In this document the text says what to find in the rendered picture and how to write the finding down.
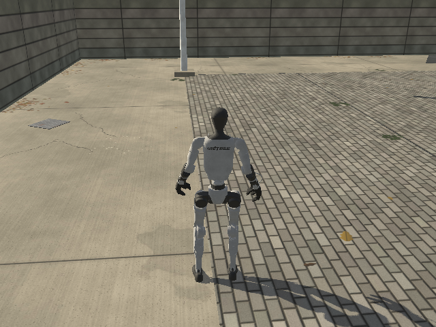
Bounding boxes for robot left forearm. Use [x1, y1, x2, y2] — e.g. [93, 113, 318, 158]
[177, 163, 190, 185]

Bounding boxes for robot right upper arm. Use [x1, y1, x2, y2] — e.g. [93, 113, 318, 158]
[233, 138, 252, 175]

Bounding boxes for robot left upper arm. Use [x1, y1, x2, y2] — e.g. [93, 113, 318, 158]
[184, 137, 205, 174]

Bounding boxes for left robot shin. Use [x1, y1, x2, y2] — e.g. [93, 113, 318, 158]
[193, 227, 204, 273]

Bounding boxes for left robot hand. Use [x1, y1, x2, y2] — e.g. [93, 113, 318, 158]
[175, 182, 191, 196]

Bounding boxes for robot right forearm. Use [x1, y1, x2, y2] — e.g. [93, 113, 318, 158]
[246, 164, 260, 189]

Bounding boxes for right robot hand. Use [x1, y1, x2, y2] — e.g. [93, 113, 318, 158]
[246, 187, 262, 202]

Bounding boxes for robot shin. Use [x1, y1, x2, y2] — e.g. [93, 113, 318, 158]
[228, 225, 238, 271]
[193, 227, 204, 273]

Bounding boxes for right robot shin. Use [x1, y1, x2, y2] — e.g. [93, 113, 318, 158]
[228, 225, 238, 271]

